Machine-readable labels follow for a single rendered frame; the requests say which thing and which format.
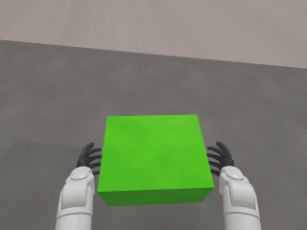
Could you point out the right robot hand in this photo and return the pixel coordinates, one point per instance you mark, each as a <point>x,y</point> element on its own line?
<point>225,158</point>

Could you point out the carton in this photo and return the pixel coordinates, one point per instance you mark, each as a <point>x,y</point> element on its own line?
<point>154,159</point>

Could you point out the robot left forearm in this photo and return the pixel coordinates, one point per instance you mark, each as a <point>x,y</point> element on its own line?
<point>75,208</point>

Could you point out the left robot hand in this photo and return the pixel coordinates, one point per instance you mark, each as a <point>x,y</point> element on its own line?
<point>85,159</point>

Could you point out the robot right forearm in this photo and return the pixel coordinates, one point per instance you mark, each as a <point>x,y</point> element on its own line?
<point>240,204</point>

